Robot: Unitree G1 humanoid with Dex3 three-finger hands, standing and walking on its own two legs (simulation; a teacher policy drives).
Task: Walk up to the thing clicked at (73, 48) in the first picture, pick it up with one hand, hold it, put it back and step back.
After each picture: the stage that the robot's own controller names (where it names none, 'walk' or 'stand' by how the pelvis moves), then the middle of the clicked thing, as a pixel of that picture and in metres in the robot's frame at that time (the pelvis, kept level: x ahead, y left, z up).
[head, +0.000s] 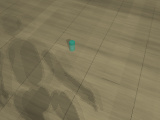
stand; (72, 45) +1.30 +0.08 -0.72
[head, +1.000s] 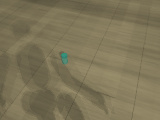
walk; (64, 58) +1.17 +0.24 -0.71
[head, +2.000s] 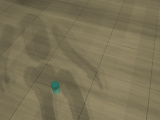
walk; (55, 87) +0.70 +0.26 -0.71
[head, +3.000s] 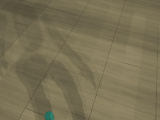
stand; (49, 118) +0.43 +0.20 -0.69
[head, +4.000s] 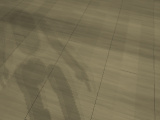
stand; out of the picture +0.41 +0.20 -0.72
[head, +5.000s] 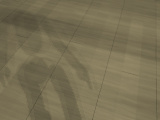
stand; out of the picture +0.39 +0.21 -0.73
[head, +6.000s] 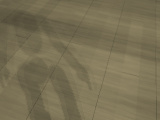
stand; out of the picture +0.39 +0.21 -0.73
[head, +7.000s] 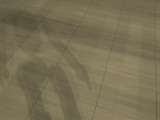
stand; out of the picture +0.39 +0.21 -0.73
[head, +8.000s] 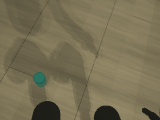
go down; (40, 80) +0.44 +0.21 -0.49
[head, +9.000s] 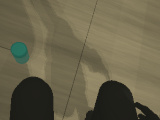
go down; (20, 53) +0.46 +0.25 -0.30
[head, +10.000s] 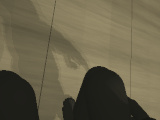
close in; out of the picture +0.44 +0.29 -0.24
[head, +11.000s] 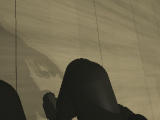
close; out of the picture +0.44 +0.31 -0.22
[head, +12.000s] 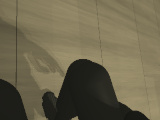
lift; out of the picture +0.42 +0.30 -0.23
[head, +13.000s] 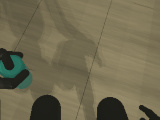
lift; (17, 73) +0.35 +0.21 -0.03
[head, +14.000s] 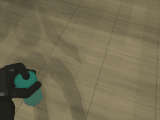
hold; (29, 89) +0.32 +0.18 -0.02
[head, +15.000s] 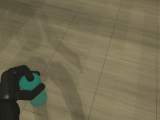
hold; (34, 90) +0.33 +0.16 -0.01
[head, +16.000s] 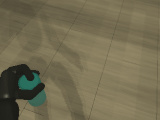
hold; (33, 90) +0.32 +0.17 -0.01
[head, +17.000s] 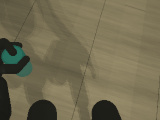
crouch; (18, 62) +0.41 +0.21 -0.09
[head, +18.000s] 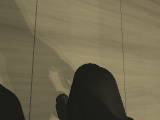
lower; out of the picture +0.43 +0.30 -0.22
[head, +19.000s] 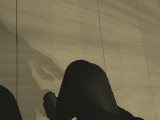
lower; out of the picture +0.42 +0.32 -0.23
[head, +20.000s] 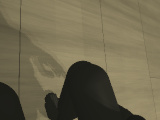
lower; out of the picture +0.42 +0.32 -0.23
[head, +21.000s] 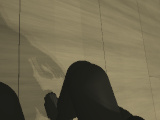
lower; out of the picture +0.42 +0.32 -0.23
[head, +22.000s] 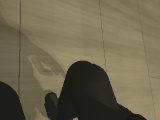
lower; out of the picture +0.42 +0.32 -0.23
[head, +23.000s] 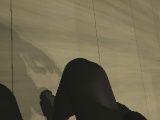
open; out of the picture +0.41 +0.31 -0.23
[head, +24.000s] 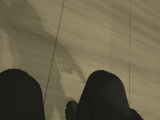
stand; out of the picture +0.42 +0.29 -0.25
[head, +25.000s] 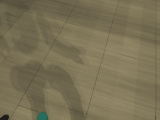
stand; (43, 119) +0.39 +0.21 -0.63
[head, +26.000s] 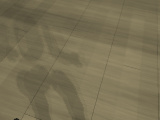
stand; out of the picture +0.41 +0.21 -0.66
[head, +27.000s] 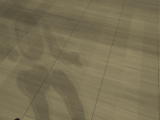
stand; out of the picture +0.39 +0.21 -0.66
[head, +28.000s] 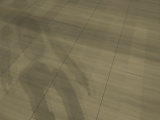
stand; out of the picture +0.41 +0.19 -0.72
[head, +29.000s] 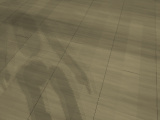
stand; out of the picture +0.39 +0.21 -0.72
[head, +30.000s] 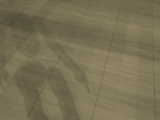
stand; out of the picture +0.37 +0.22 -0.73
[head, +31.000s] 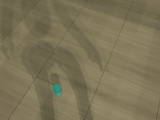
walk; (57, 90) +0.54 +0.16 -0.69
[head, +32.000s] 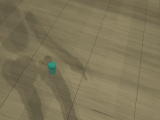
walk; (52, 68) +0.79 +0.18 -0.71
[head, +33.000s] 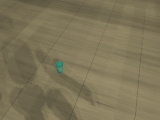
stand; (59, 67) +1.01 +0.20 -0.70
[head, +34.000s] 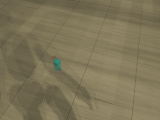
stand; (57, 65) +1.02 +0.22 -0.72
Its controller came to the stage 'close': yes
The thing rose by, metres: 0.69
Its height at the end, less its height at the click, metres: +0.00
